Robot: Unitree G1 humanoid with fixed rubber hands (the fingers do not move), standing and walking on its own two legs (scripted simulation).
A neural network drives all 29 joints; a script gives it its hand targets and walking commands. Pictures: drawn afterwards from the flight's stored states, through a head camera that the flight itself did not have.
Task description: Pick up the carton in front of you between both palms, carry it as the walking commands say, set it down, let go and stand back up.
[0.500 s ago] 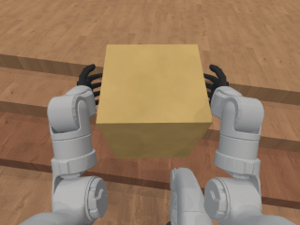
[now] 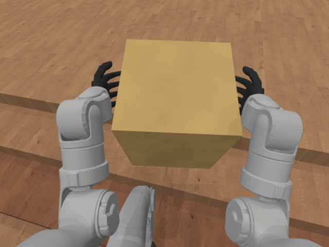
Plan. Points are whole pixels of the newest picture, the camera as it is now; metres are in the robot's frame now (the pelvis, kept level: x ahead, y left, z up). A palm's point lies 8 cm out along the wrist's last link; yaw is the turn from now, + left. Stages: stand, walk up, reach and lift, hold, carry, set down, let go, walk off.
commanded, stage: carry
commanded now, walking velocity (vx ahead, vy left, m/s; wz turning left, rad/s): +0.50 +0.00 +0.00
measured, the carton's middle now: (174, 113) +0.38 +0.02 +0.12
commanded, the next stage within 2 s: none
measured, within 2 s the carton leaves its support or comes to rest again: neither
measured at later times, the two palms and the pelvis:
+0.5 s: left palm out of the picture +0.67 +0.17 +0.27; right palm out of the picture +0.65 -0.13 +0.28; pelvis +0.30 +0.03 +0.11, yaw -1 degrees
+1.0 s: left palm out of the picture +0.95 +0.15 +0.39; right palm out of the picture +0.97 -0.15 +0.38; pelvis +0.61 -0.02 +0.23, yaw +0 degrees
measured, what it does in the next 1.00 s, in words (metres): climbs: left foot 0.12 m higher, then right foot 0.12 m higher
